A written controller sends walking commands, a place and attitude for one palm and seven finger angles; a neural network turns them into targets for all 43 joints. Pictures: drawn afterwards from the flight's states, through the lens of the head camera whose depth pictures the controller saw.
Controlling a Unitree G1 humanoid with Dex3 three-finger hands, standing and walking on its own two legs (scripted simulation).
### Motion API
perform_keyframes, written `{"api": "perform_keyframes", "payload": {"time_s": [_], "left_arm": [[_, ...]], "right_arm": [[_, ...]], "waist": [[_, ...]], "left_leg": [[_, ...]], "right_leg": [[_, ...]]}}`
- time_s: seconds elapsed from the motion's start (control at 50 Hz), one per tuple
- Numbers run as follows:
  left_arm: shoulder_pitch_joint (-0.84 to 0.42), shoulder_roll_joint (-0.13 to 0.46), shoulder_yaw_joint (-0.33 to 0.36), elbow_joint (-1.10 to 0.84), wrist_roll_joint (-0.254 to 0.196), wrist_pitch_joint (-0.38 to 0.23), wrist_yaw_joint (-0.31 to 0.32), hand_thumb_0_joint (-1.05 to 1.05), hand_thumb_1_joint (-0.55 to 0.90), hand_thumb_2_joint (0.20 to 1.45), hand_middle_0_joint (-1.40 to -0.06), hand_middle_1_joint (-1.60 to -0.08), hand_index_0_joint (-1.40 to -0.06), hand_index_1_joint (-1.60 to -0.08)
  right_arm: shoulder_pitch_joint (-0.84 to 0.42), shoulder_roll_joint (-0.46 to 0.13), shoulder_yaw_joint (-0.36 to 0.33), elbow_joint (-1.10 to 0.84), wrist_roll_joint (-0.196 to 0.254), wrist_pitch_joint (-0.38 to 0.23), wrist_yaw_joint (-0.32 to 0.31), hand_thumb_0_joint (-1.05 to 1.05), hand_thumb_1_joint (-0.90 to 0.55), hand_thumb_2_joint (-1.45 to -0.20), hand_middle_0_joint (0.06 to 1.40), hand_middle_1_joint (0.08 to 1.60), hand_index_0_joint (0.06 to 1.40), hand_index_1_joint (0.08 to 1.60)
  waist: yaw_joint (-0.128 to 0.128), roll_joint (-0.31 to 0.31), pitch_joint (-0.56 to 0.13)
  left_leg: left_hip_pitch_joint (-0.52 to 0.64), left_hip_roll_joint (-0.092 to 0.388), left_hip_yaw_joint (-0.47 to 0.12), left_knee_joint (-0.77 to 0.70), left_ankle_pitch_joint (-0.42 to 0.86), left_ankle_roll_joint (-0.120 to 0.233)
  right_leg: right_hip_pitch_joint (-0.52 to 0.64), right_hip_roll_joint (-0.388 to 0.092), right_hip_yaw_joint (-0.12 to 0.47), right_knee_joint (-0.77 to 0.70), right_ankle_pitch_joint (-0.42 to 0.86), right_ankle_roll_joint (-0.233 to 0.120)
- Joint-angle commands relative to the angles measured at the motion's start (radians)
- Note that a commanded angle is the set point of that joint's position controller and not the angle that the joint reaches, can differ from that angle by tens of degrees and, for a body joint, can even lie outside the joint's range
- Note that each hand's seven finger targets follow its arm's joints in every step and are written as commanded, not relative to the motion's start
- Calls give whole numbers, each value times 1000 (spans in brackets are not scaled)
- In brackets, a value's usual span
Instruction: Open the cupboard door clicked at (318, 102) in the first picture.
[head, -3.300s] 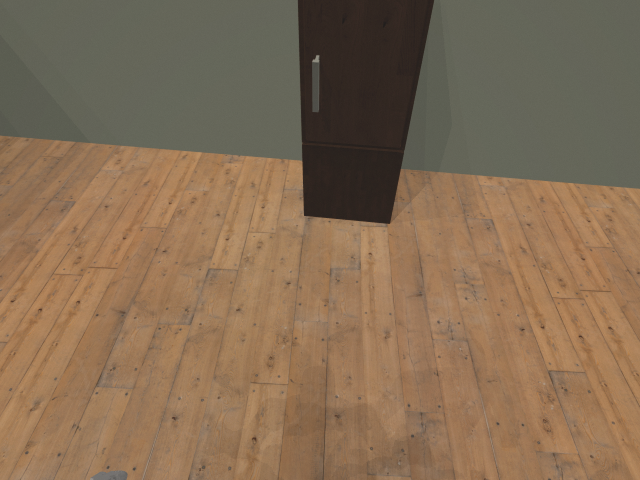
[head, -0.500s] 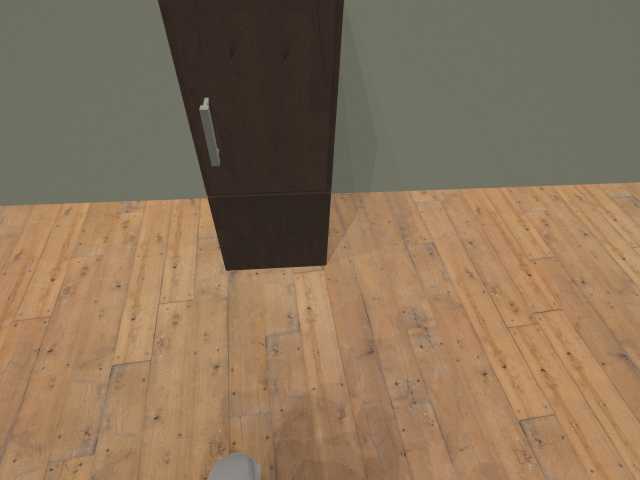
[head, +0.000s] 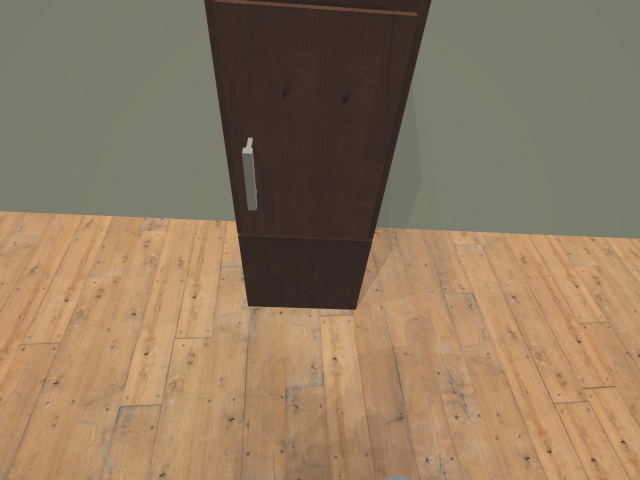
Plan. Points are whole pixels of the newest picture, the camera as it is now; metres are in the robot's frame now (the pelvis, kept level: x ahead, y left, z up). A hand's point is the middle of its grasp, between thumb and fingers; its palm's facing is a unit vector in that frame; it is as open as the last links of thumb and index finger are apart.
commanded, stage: take the last steps up to it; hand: left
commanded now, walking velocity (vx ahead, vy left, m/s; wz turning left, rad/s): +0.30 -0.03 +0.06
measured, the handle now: (251, 175) +0.76 +0.22 -0.11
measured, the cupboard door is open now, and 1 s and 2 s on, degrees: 0 0 0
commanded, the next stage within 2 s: come to a stop and stand still in 0.58 s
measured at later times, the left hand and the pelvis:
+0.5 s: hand (242, 473) +0.17 +0.12 -0.17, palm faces +0.10 -0.97 -0.21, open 7.2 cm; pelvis +0.17 -0.06 +0.00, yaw +3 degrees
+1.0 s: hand (235, 393) +0.28 +0.16 -0.18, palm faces +0.09 -0.98 -0.20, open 7.3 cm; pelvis +0.26 -0.03 +0.00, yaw +1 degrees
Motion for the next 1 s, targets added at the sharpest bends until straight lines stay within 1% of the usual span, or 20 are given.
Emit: {"api": "perform_keyframes", "payload": {"time_s": [0.0,0.12,0.2,0.22,0.24,0.26,0.28,0.32,0.36,0.4,0.56,0.62,0.64,0.66,0.68,0.7,0.74,0.78,0.9,0.98], "left_arm": [[9,11,1,-62,-1,-1,-12,0,900,900,-200,-300,-200,-300],[-142,23,3,-122,-5,-9,-16,0,900,900,-200,-300,-200,-300],[-33,49,11,-87,-3,-30,-15,0,900,900,-200,-300,-200,-300],[61,94,22,-56,-1,-40,-10,0,900,900,-200,-300,-200,-300],[183,195,41,-23,2,-51,0,0,900,900,-200,-300,-200,-300],[255,247,45,-15,-14,-48,6,0,900,900,-200,-300,-200,-300],[209,214,42,-16,-17,-49,14,0,900,900,-200,-300,-200,-300],[84,120,16,-46,-15,-51,19,0,900,900,-200,-300,-200,-300],[41,58,2,-57,-10,-61,22,0,900,900,-200,-300,-200,-300],[36,64,-1,-54,-8,-68,24,0,900,900,-200,-300,-200,-300],[109,112,-1,-4,-10,-61,21,0,900,900,-200,-300,-200,-300],[98,104,-1,5,-15,-48,22,0,900,900,-200,-300,-200,-300],[115,78,-6,3,-19,-45,19,0,900,900,-200,-300,-200,-300],[165,22,-15,-8,-29,-43,15,0,900,900,-200,-300,-200,-300],[141,26,-25,-28,-22,-37,24,0,900,900,-200,-300,-200,-300],[96,26,-25,-15,-24,-25,33,0,900,900,-200,-300,-200,-300],[98,-3,-34,19,-27,-6,33,0,900,900,-200,-300,-200,-300],[128,-1,-40,40,-30,15,34,0,900,900,-200,-300,-200,-300],[71,40,-6,-37,-12,64,36,0,900,900,-200,-300,-200,-300],[9,39,-3,-92,-12,58,34,0,900,900,-200,-300,-200,-300]], "right_arm": [[119,-105,-14,1,0,-2,3,0,-900,-900,200,300,200,300],[177,-125,-26,31,-11,10,7,0,-900,-900,200,300,200,300],[170,-109,-21,40,-10,19,8,0,-900,-900,200,300,200,300],[173,-80,-14,37,-2,15,11,0,-900,-900,200,300,200,300],[183,-20,0,15,7,7,21,0,-900,-900,200,300,200,300],[130,-58,1,-19,3,14,22,0,-900,-900,200,300,200,300],[85,-72,-9,-25,-1,22,25,0,-900,-900,200,300,200,300],[57,-54,-13,-16,-5,27,31,0,-900,-900,200,300,200,300],[111,-12,-10,7,-11,45,33,0,-900,-900,200,300,200,300],[130,3,-9,8,-9,54,38,0,-900,-900,200,300,200,300],[-29,-19,5,-57,-2,38,51,0,-900,-900,200,300,200,300],[78,-58,4,-20,-6,26,40,0,-900,-900,200,300,200,300],[183,-119,-7,7,-13,17,30,0,-900,-900,200,300,200,300],[252,-220,-26,18,-19,15,17,0,-900,-900,200,300,200,300],[261,-235,-20,19,-4,28,5,0,-900,-900,200,300,200,300],[177,-192,-6,8,-1,30,-8,0,-900,-900,200,300,200,300],[0,-115,24,-22,2,31,-16,0,-900,-900,200,300,200,300],[-45,-111,26,-15,10,34,-21,0,-900,-900,200,300,200,300],[-52,-157,-21,-35,4,71,-24,0,-900,-900,200,300,200,300],[-65,-157,-32,-49,-6,80,-14,0,-900,-900,200,300,200,300]], "waist": [[-16,135,59],[-50,148,96],[6,95,36],[48,11,-14],[82,-230,-87],[105,-235,-101],[93,-229,-63],[35,-54,56],[-18,-58,92],[-41,-57,87],[0,-93,78],[-59,-26,42],[-94,87,-38],[-93,317,-124],[-93,351,-132],[-76,275,-85],[-8,170,20],[11,137,-1],[-5,148,-37],[-16,197,-29]], "left_leg": [[21,268,-235,-282,-36,106],[30,283,-243,-247,-71,113],[-22,212,-179,-50,-65,47],[-133,156,-115,130,-54,14],[-347,43,-10,404,-214,-31],[-446,23,-65,624,-405,-36],[-473,63,-137,736,-336,-28],[-464,123,-162,760,-167,-38],[-391,132,-139,698,-94,-60],[-345,128,-113,608,-71,-74],[-235,74,-48,249,-27,-56],[20,37,-23,79,56,-41],[196,106,-108,35,176,-14],[361,342,-381,-11,373,82],[299,427,-461,-79,457,141],[166,411,-418,-104,506,138],[-10,341,-274,-127,563,105],[-8,306,-199,-124,624,85],[15,338,-196,-116,509,114],[19,319,-192,-87,454,105]], "right_leg": [[-65,-29,5,-115,67,14],[18,1,-29,-362,21,3],[295,68,-76,-585,94,-19],[481,-7,24,-640,58,-56],[685,-230,312,-723,41,-143],[671,-336,484,-832,-14,-214],[589,-327,469,-864,-76,-216],[415,-260,309,-885,-75,-191],[304,-204,152,-893,86,-163],[276,-179,74,-895,190,-164],[376,-156,28,-813,366,-162],[309,-99,-16,-631,380,-122],[238,-44,-52,-437,305,-88],[54,71,-122,-190,-88,-42],[28,92,-45,-13,-349,-33],[50,54,29,18,-305,-32],[140,2,59,-85,-210,-4],[203,7,42,-194,-148,14],[122,40,39,-123,-127,21],[136,55,20,-228,-134,9]]}}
